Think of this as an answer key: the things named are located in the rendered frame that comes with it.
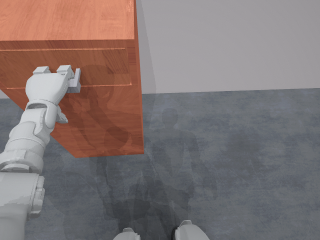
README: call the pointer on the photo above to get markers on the left robot shin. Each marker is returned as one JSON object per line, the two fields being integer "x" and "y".
{"x": 127, "y": 230}

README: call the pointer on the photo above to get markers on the left robot upper arm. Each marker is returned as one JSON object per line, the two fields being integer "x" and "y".
{"x": 21, "y": 199}

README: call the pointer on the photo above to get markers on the robot left forearm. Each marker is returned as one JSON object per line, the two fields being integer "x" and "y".
{"x": 27, "y": 142}

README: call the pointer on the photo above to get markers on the cabinet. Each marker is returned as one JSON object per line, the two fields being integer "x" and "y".
{"x": 103, "y": 120}

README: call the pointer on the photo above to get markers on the drawer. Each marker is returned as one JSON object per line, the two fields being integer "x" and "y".
{"x": 99, "y": 66}

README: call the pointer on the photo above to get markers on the right robot thigh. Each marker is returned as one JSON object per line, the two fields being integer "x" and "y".
{"x": 190, "y": 232}

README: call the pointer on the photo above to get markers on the handle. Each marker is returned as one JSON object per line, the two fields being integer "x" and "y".
{"x": 74, "y": 84}

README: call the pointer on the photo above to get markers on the left robot hand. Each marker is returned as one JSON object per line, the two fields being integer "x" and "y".
{"x": 51, "y": 87}

